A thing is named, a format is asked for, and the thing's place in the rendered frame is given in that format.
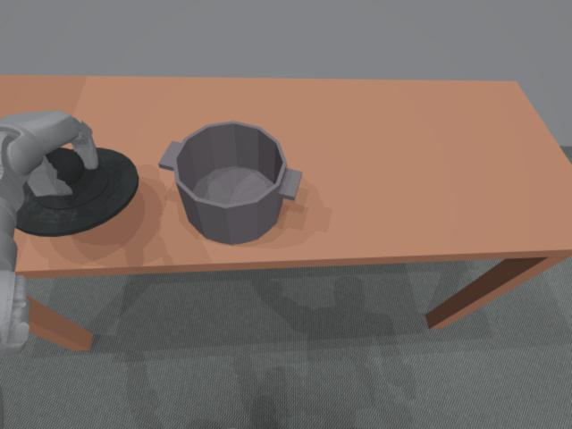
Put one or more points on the lid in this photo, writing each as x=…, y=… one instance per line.
x=98, y=196

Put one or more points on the pot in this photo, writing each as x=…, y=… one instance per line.
x=232, y=179

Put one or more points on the robot left forearm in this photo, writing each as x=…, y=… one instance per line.
x=20, y=154

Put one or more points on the left robot hand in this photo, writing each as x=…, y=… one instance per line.
x=54, y=129

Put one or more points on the left robot upper arm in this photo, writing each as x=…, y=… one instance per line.
x=14, y=319

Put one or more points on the table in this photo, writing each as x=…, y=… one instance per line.
x=393, y=171

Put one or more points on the knob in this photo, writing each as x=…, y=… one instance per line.
x=68, y=163

